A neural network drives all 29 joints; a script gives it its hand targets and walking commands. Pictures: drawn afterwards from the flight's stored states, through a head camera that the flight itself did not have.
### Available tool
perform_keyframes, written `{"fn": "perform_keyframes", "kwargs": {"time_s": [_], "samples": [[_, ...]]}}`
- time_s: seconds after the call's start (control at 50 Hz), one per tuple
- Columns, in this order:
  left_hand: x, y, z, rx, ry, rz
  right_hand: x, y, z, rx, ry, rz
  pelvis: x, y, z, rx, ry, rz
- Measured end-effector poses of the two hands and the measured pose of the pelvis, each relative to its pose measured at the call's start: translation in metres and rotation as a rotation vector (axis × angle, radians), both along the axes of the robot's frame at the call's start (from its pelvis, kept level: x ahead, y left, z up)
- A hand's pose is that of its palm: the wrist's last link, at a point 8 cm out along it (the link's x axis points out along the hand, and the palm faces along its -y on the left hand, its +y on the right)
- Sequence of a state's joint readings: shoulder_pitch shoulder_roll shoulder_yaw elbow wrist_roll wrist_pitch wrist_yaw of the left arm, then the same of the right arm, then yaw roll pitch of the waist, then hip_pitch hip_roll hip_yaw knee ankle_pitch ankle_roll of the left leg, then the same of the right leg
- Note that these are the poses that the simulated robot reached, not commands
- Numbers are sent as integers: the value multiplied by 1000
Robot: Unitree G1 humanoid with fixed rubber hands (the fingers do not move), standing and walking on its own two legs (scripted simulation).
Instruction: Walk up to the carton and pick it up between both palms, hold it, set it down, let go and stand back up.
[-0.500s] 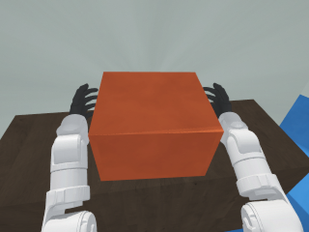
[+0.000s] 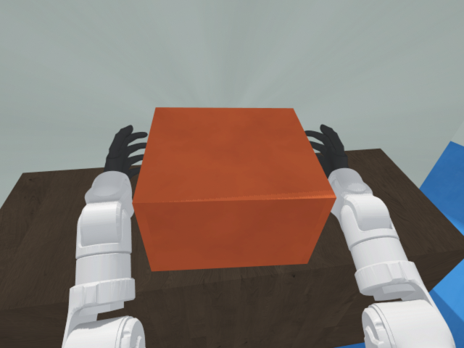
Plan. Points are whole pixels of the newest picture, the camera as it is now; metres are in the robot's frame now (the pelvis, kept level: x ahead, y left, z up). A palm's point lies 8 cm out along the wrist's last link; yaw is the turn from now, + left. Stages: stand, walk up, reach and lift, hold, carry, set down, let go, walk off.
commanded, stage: hold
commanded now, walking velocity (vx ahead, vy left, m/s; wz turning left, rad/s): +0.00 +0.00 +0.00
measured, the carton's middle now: (228, 182) +0.37 +0.01 +0.13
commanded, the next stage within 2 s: set down in 0.74 s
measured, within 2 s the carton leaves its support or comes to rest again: neither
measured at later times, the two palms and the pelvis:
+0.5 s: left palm (118, 173) +0.35 +0.19 +0.18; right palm (334, 169) +0.36 -0.17 +0.18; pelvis +0.00 +0.00 +0.00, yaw +0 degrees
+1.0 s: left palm (121, 165) +0.36 +0.19 +0.19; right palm (337, 169) +0.36 -0.18 +0.18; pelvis +0.00 +0.00 +0.00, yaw +0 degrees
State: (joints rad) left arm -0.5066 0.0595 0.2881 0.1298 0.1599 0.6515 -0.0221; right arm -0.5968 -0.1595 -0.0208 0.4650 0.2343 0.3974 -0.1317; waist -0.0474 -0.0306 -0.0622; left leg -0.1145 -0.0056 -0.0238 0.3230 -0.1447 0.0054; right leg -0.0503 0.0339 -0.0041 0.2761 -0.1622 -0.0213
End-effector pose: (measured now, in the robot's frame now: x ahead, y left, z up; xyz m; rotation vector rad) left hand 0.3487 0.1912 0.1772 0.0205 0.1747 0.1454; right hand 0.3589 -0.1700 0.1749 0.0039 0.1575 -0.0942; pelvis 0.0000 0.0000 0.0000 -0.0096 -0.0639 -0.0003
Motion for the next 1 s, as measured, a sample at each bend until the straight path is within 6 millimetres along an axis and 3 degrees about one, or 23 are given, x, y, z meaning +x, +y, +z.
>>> {"fn": "perform_keyframes", "kwargs": {"time_s": [0.84, 1.0], "samples": [[-1, -1, 5, 0, -30, -4, -3, -1, 3, 6, -31, -6, 0, 0, 0, -2, -5, 6], [9, -4, 9, 5, -89, -28, 1, -5, 2, -22, -94, -12, 2, -2, 0, 6, -30, 4]]}}
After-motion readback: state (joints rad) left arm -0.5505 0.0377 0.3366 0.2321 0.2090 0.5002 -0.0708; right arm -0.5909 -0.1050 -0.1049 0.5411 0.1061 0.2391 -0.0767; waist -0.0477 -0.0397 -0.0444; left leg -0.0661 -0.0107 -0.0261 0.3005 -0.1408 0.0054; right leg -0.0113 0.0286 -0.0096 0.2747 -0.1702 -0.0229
